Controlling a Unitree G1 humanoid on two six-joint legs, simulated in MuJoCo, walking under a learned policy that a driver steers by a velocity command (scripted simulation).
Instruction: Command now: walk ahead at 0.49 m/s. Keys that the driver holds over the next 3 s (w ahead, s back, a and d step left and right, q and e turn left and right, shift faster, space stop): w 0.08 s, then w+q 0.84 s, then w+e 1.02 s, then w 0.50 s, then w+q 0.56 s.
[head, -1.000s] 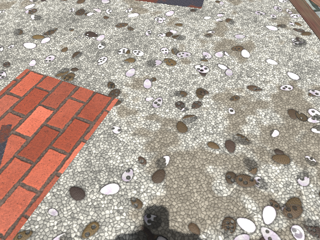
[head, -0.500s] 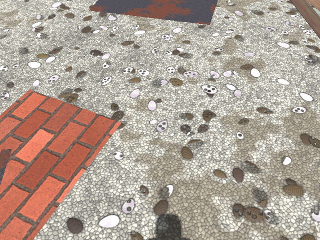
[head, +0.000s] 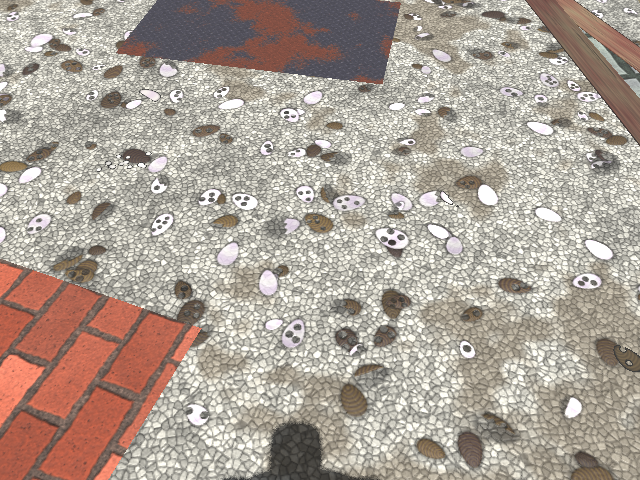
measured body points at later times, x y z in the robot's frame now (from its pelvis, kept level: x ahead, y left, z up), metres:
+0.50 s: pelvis +0.27 -0.07 +0.00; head +0.29 -0.08 +0.45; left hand +0.29 +0.20 -0.12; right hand +0.40 -0.33 -0.13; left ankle +0.26 +0.09 -0.65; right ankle +0.29 -0.17 -0.74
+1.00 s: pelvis +0.50 +0.07 -0.01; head +0.52 +0.10 +0.44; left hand +0.50 +0.37 -0.12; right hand +0.72 -0.13 -0.12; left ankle +0.51 +0.14 -0.74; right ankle +0.55 -0.11 -0.65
